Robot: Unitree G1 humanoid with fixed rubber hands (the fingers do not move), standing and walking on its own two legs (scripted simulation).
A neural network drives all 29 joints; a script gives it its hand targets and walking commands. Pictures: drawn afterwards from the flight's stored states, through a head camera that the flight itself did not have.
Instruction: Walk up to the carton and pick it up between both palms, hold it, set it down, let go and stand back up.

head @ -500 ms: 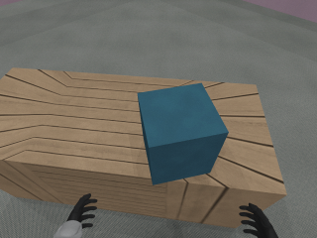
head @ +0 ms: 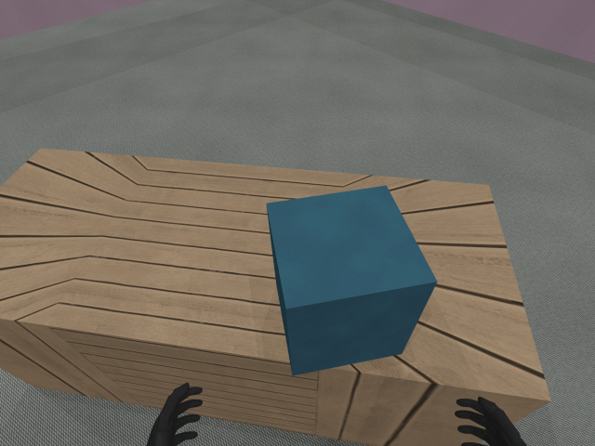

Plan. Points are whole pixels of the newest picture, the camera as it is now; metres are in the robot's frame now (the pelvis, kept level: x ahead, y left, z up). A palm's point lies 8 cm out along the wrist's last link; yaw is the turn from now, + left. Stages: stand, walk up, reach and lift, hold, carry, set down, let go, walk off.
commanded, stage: reach and lift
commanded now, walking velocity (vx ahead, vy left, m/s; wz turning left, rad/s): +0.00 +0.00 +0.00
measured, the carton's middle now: (338, 283) +0.41 -0.03 -0.07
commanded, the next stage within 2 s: none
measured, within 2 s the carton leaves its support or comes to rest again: neither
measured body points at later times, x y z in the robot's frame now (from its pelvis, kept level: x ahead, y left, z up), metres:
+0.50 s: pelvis +0.00 +0.00 +0.00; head +0.00 +0.00 +0.45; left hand +0.17 +0.17 -0.05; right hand +0.17 -0.27 -0.07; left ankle -0.03 +0.13 -0.74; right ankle +0.02 -0.08 -0.74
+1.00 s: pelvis +0.00 -0.02 -0.01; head +0.00 +0.00 +0.44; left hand +0.22 +0.15 -0.03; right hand +0.23 -0.27 -0.03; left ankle -0.03 +0.13 -0.74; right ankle +0.02 -0.08 -0.74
